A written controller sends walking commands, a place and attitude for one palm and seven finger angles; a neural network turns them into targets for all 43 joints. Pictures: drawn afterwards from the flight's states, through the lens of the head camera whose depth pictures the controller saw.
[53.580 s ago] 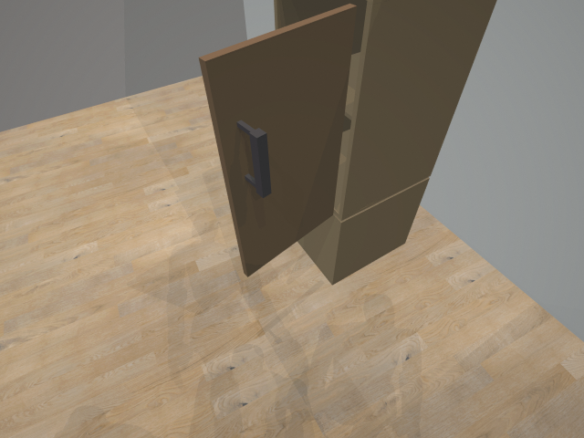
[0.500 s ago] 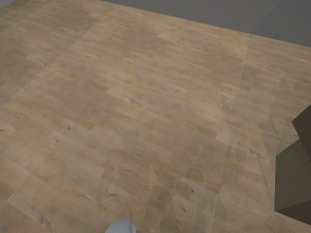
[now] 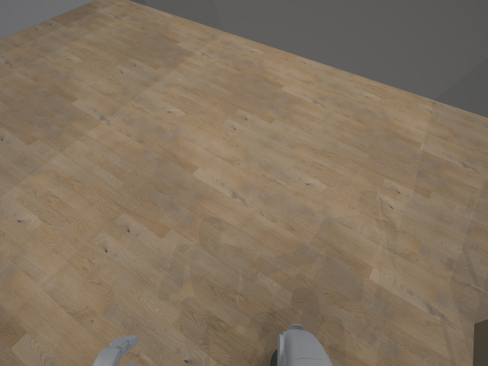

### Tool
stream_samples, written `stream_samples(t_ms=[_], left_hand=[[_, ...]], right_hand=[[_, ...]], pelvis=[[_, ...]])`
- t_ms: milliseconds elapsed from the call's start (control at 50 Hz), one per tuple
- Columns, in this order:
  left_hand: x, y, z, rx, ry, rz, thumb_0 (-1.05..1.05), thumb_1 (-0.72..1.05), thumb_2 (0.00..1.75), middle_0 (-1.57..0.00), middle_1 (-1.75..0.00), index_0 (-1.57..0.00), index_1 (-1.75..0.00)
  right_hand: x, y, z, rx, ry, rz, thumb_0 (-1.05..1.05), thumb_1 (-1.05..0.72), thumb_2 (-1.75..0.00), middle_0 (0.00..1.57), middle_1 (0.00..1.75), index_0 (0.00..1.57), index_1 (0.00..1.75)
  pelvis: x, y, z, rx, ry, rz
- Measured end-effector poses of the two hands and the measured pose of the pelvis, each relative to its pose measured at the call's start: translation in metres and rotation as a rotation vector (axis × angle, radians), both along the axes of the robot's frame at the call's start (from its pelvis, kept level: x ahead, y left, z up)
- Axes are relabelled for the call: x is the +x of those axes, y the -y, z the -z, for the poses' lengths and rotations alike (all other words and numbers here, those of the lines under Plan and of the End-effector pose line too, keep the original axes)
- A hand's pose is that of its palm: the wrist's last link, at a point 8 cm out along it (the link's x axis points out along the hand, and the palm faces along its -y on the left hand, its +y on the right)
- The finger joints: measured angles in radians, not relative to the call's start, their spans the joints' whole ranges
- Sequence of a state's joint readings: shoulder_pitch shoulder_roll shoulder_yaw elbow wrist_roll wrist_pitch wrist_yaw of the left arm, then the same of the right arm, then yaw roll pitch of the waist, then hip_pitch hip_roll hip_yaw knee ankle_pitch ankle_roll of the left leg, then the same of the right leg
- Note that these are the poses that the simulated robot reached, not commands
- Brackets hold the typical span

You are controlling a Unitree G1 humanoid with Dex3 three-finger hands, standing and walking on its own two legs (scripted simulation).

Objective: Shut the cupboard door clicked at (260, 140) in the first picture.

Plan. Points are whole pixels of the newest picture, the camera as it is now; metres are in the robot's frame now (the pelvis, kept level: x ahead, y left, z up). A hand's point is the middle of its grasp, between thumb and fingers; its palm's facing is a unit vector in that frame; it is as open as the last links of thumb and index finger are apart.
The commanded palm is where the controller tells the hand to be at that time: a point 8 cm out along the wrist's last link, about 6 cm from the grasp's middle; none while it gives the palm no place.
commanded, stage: walk to a spot facing it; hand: left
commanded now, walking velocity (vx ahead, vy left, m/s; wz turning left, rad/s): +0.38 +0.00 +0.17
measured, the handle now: out of the picture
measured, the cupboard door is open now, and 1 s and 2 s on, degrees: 20 20 20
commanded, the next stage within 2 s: turn to face it in 0.34 s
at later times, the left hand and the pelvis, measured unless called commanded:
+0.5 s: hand (152, 333) +0.20 +0.18 -0.18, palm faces +0.23 -0.95 -0.20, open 7.2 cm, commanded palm none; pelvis +0.25 +0.00 +0.00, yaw +12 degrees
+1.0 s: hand (141, 229) +0.42 +0.24 -0.16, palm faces +0.02 -0.97 -0.24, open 7.3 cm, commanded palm none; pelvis +0.34 +0.04 -0.01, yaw -4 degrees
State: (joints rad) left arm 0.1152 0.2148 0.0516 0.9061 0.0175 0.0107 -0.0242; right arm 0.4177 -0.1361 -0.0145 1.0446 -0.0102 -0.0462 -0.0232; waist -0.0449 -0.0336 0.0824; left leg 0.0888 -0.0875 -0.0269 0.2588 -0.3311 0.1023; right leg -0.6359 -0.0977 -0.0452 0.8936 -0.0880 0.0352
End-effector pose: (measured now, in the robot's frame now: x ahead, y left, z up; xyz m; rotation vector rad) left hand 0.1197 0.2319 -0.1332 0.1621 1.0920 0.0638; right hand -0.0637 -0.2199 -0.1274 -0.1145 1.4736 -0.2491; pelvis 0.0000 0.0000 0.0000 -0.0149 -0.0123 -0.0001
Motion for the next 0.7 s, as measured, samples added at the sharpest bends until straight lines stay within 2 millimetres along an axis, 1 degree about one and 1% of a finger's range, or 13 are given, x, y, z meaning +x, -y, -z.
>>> stream_samples(t_ms=[60,100,140,180,240,280,380,460,560,580,620,660,700], left_hand=[[0.046,0.015,0.002,-0.008,0.025,0.019,0.01,0.91,0.9,-0.2,-0.3,-0.2,-0.3],[0.077,0.025,0.005,-0.008,0.046,0.026,0.01,0.91,0.9,-0.2,-0.3,-0.2,-0.3],[0.104,0.034,0.009,-0.005,0.074,0.02,0.01,0.91,0.9,-0.2,-0.3,-0.2,-0.3],[0.118,0.039,0.01,0.002,0.085,-0.004,0.01,0.91,0.9,-0.2,-0.3,-0.2,-0.3],[0.114,0.04,0.007,0.003,0.036,-0.067,0.0,0.91,0.9,-0.2,-0.3,-0.21,-0.3],[0.103,0.039,0.006,0.008,-0.033,-0.111,0.0,0.91,0.9,-0.2,-0.3,-0.21,-0.3],[0.084,0.018,0.002,0.048,-0.16,-0.218,-0.01,0.95,0.9,-0.2,-0.3,-0.21,-0.3],[0.072,0.012,0.007,0.027,-0.254,-0.282,-0.01,0.94,0.9,-0.2,-0.3,-0.2,-0.3],[0.068,0.006,0.025,-0.03,-0.362,-0.346,0.0,0.92,0.9,-0.2,-0.3,-0.2,-0.3],[0.069,0.004,0.031,-0.043,-0.387,-0.349,0.0,0.92,0.9,-0.2,-0.3,-0.2,-0.3],[0.077,-0.002,0.038,-0.057,-0.425,-0.35,0.0,0.92,0.9,-0.2,-0.3,-0.2,-0.3],[0.092,-0.007,0.038,-0.062,-0.434,-0.335,0.01,0.92,0.9,-0.2,-0.3,-0.2,-0.3],[0.113,-0.015,0.034,-0.065,-0.416,-0.313,0.01,0.91,0.9,-0.2,-0.3,-0.2,-0.3]], right_hand=[[0.0,-0.004,0.007,0.023,-0.085,0.03,0.01,-0.9,-0.9,0.2,0.3,0.2,0.3],[0.005,-0.003,0.012,0.038,-0.143,0.042,0.01,-0.9,-0.9,0.2,0.3,0.2,0.3],[0.016,0.0,0.019,0.054,-0.197,0.049,0.01,-0.9,-0.9,0.2,0.3,0.2,0.3],[0.038,0.007,0.022,0.064,-0.223,0.045,0.01,-0.9,-0.9,0.2,0.3,0.2,0.3],[0.093,0.019,0.019,0.059,-0.173,0.009,0.01,-0.9,-0.9,0.2,0.3,0.2,0.3],[0.141,0.027,0.015,0.05,-0.108,-0.028,0.01,-0.9,-0.9,0.2,0.3,0.2,0.3],[0.265,0.032,0.01,0.034,0.051,-0.139,0.01,-0.91,-0.9,0.2,0.3,0.2,0.3],[0.36,0.019,0.008,0.028,0.147,-0.244,0.01,-0.91,-0.9,0.2,0.3,0.2,0.3],[0.472,-0.02,0.008,0.007,0.281,-0.372,0.01,-0.91,-0.9,0.19,0.3,0.2,0.3],[0.49,-0.029,0.01,0.0,0.317,-0.384,0.0,-0.91,-0.9,0.2,0.3,0.2,0.3],[0.516,-0.045,0.008,-0.005,0.367,-0.395,0.0,-0.91,-0.9,0.2,0.3,0.2,0.3],[0.531,-0.059,0.002,-0.003,0.393,-0.392,0.0,-0.91,-0.9,0.2,0.3,0.2,0.3],[0.538,-0.068,-0.003,0.001,0.409,-0.376,0.0,-0.91,-0.9,0.2,0.3,0.2,0.3]], pelvis=[[0.033,0.005,0.007,0.008,-0.005,-0.016],[0.057,0.01,0.013,0.009,-0.008,-0.026],[0.084,0.017,0.021,0.013,-0.007,-0.039],[0.106,0.023,0.023,0.004,0.003,-0.05],[0.135,0.027,0.014,0.006,0.013,-0.076],[0.154,0.029,0.007,0.008,0.007,-0.093],[0.197,0.025,-0.002,-0.005,-0.016,-0.15],[0.229,0.012,-0.001,-0.017,-0.018,-0.193],[0.273,-0.017,0.012,-0.027,-0.007,-0.194],[0.283,-0.024,0.017,-0.033,-0.005,-0.183],[0.296,-0.034,0.02,-0.021,-0.002,-0.17],[0.305,-0.04,0.017,-0.015,0.005,-0.141],[0.311,-0.046,0.012,-0.018,0.008,-0.114]])
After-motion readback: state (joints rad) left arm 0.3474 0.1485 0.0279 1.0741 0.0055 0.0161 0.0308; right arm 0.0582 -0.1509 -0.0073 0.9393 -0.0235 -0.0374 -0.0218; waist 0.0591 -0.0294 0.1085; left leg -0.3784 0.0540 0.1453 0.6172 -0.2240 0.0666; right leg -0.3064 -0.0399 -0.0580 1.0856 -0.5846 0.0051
